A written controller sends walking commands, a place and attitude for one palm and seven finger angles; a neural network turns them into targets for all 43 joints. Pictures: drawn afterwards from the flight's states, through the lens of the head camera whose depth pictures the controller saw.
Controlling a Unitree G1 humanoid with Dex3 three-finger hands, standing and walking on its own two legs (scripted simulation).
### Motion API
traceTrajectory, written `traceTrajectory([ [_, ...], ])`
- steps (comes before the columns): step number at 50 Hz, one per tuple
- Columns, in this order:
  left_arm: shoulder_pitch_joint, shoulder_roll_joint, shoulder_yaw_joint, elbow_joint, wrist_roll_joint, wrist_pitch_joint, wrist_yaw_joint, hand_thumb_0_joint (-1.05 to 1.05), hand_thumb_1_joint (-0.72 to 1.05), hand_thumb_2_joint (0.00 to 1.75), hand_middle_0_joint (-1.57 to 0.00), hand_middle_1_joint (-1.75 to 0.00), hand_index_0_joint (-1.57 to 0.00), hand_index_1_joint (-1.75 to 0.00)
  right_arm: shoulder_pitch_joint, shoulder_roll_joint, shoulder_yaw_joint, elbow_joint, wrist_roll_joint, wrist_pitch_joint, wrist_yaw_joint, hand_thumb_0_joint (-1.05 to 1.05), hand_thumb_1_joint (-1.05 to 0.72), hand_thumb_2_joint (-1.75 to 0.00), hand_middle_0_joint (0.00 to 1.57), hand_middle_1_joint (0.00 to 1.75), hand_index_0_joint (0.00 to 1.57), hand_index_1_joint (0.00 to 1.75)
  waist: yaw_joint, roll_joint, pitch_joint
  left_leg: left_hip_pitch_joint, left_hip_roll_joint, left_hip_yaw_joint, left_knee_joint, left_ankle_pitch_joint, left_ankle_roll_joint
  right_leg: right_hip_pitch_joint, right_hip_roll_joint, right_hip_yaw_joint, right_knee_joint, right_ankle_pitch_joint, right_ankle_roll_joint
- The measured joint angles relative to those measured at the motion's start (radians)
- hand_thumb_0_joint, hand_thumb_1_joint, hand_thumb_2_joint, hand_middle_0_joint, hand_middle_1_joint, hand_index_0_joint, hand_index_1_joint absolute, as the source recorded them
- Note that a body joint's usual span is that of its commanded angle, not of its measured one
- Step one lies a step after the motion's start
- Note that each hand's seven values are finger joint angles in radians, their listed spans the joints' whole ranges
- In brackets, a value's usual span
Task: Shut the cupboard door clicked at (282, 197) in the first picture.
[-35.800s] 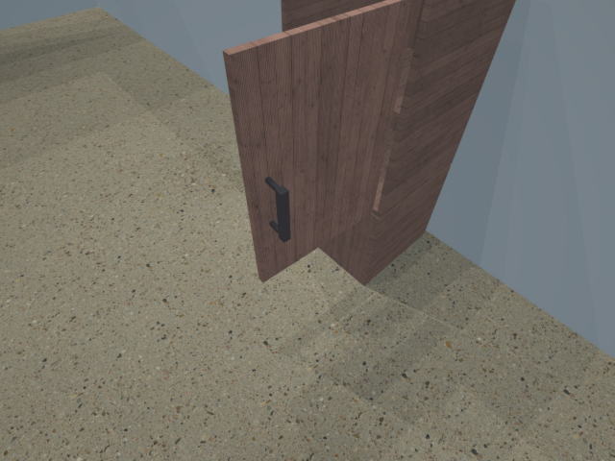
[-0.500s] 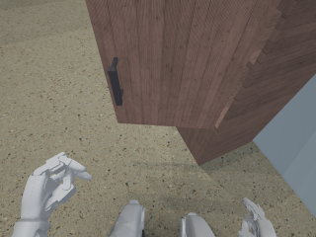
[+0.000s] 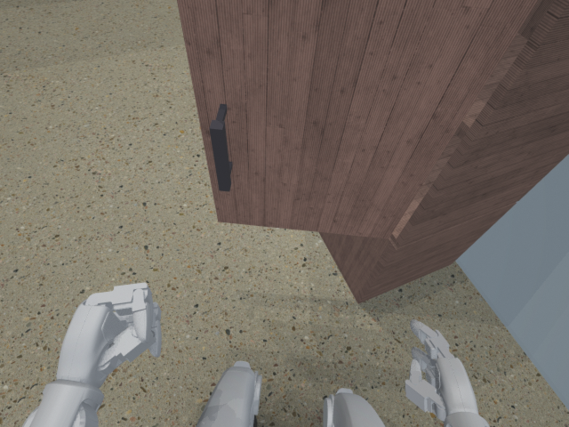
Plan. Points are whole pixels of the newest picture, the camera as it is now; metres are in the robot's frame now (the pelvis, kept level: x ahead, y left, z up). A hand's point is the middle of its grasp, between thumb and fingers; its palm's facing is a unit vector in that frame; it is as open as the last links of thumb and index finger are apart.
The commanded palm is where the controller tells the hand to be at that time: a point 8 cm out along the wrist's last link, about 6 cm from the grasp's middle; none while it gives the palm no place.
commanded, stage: raise the hand and make a fist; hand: left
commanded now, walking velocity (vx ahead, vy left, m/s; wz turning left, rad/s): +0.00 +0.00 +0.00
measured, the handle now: (223, 150) +0.52 +0.16 +0.05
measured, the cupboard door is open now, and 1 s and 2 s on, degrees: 62 62 62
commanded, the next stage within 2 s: bring the fist close to the handle in 0.46 s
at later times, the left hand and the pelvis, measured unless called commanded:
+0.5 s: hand (172, 326) +0.23 +0.16 +0.05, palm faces +0.01 -1.00 -0.04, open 3.1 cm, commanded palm +0.20 +0.22 +0.05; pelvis +0.00 -0.02 -0.01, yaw +0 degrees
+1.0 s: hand (200, 266) +0.31 +0.15 +0.05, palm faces -0.02 -1.00 -0.02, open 3.1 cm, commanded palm +0.29 +0.20 +0.05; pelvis +0.01 -0.02 +0.00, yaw -1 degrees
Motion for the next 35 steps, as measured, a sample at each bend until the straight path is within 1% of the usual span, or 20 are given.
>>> traceTrajectory([
  [3, -0.001, 0.005, 0.029, -0.023, -0.016, -0.03, 0.017, 0.02, 0.9, 0.9, -1.29, -1.49, -1.29, -1.49, 0.015, -0.006, -0.009, 0.014, -0.001, 0.006, 0.001, 0.01, -0.9, -0.9, 0.21, 0.3, 0.21, 0.3, -0.002, 0.004, -0.002, 0.001, 0.004, -0.005, 0.003, -0.003, -0.006, 0.0, 0.004, -0.004, 0.004, -0.003, -0.006],
  [5, -0.006, 0.003, 0.042, -0.02, -0.024, -0.039, 0.02, 0.02, 0.9, 0.9, -1.29, -1.5, -1.3, -1.49, 0.024, -0.013, -0.013, 0.024, 0.001, 0.011, 0.002, 0.01, -0.9, -0.9, 0.21, 0.3, 0.21, 0.3, -0.005, 0.011, -0.006, 0.0, 0.004, -0.007, 0.004, -0.003, -0.009, -0.001, 0.005, -0.006, 0.006, -0.005, -0.009],
  [8, -0.012, -0.003, 0.039, 0.013, -0.031, -0.023, 0.002, 0.01, 0.9, 0.9, -1.29, -1.5, -1.3, -1.49, 0.035, -0.024, -0.018, 0.034, 0.009, 0.017, 0.001, 0.01, -0.9, -0.9, 0.21, 0.3, 0.21, 0.3, -0.009, 0.019, -0.011, 0.0, 0.006, -0.006, 0.002, -0.003, -0.012, -0.005, 0.007, -0.005, 0.01, -0.007, -0.013],
  [11, -0.01, -0.009, 0.019, 0.045, -0.032, 0.004, -0.019, 0.01, 0.9, 0.9, -1.29, -1.5, -1.3, -1.5, 0.045, -0.03, -0.022, 0.035, 0.015, 0.017, -0.007, 0.01, -0.9, -0.9, 0.21, 0.3, 0.21, 0.3, -0.014, 0.019, -0.012, 0.0, 0.01, -0.001, 0.001, -0.003, -0.016, -0.011, 0.009, 0.0, 0.016, -0.009, -0.017],
  [13, -0.003, -0.01, 0.008, 0.049, -0.03, 0.007, -0.021, 0.01, 0.9, 0.9, -1.29, -1.5, -1.3, -1.5, 0.05, -0.032, -0.026, 0.035, 0.015, 0.014, -0.011, 0.01, -0.9, -0.9, 0.21, 0.3, 0.21, 0.3, -0.016, 0.016, -0.012, -0.001, 0.013, 0.002, 0.003, -0.005, -0.019, -0.016, 0.012, 0.003, 0.022, -0.011, -0.02],
  [16, 0.004, -0.01, 0.008, 0.03, -0.028, -0.02, -0.003, 0.02, 0.9, 0.9, -1.29, -1.5, -1.3, -1.5, 0.053, -0.031, -0.034, 0.038, 0.012, 0.01, -0.015, 0.01, -0.9, -0.9, 0.21, 0.3, 0.21, 0.3, -0.018, 0.011, -0.011, -0.002, 0.017, 0.002, 0.009, -0.01, -0.025, -0.02, 0.016, 0.004, 0.033, -0.017, -0.025],
  [19, -0.001, -0.011, 0.022, 0.015, -0.031, -0.056, 0.019, 0.02, 0.9, 0.9, -1.3, -1.5, -1.3, -1.5, 0.047, -0.029, -0.038, 0.044, 0.01, 0.013, -0.013, 0.01, -0.9, -0.9, 0.21, 0.3, 0.21, 0.3, -0.016, 0.01, -0.013, -0.005, 0.018, 0.001, 0.017, -0.014, -0.029, -0.025, 0.017, 0.003, 0.044, -0.024, -0.029],
  [21, -0.009, -0.015, 0.03, 0.018, -0.033, -0.065, 0.024, 0.02, 0.9, 0.9, -1.3, -1.5, -1.3, -1.5, 0.042, -0.029, -0.039, 0.046, 0.011, 0.017, -0.011, 0.01, -0.9, -0.9, 0.21, 0.3, 0.21, 0.3, -0.014, 0.013, -0.015, -0.007, 0.017, 0.0, 0.02, -0.016, -0.031, -0.027, 0.016, 0.002, 0.048, -0.027, -0.031],
  [27, -0.007, -0.019, 0.007, 0.046, -0.025, -0.015, 0.0, 0.01, 0.9, 0.9, -1.29, -1.5, -1.3, -1.5, 0.028, -0.026, -0.032, 0.036, 0.019, 0.031, -0.011, 0.01, -0.9, -0.9, 0.21, 0.3, 0.21, 0.3, -0.01, 0.022, -0.016, 0.004, 0.015, 0.005, 0.007, -0.013, -0.03, -0.019, 0.014, 0.007, 0.04, -0.025, -0.03],
  [29, -0.001, -0.02, 0.002, 0.047, -0.024, -0.01, -0.004, 0.01, 0.9, 0.9, -1.29, -1.5, -1.3, -1.5, 0.026, -0.022, -0.029, 0.03, 0.018, 0.031, -0.014, 0.01, -0.9, -0.9, 0.21, 0.3, 0.21, 0.3, -0.008, 0.02, -0.016, 0.007, 0.015, 0.008, 0.002, -0.012, -0.03, -0.018, 0.014, 0.01, 0.037, -0.024, -0.029],
  [32, -0.014, -0.02, 0.003, 0.046, -0.024, -0.031, 0.005, 0.02, 0.9, 0.9, -1.3, -1.5, -1.3, -1.5, 0.024, -0.022, -0.026, 0.027, 0.014, 0.024, -0.018, 0.01, -0.9, -0.9, 0.21, 0.3, 0.21, 0.3, -0.005, 0.019, -0.014, 0.004, 0.015, 0.005, 0.005, -0.013, -0.031, -0.019, 0.014, 0.007, 0.038, -0.025, -0.03],
  [35, -0.066, -0.021, 0.007, 0.059, -0.022, -0.061, 0.021, 0.02, 0.9, 0.9, -1.3, -1.5, -1.3, -1.5, 0.018, -0.028, -0.023, 0.033, 0.009, 0.016, -0.018, 0.01, -0.9, -0.9, 0.21, 0.3, 0.21, 0.3, -0.002, 0.02, -0.012, -0.012, 0.012, -0.002, 0.019, -0.016, -0.03, -0.03, 0.012, 0.001, 0.049, -0.029, -0.031],
])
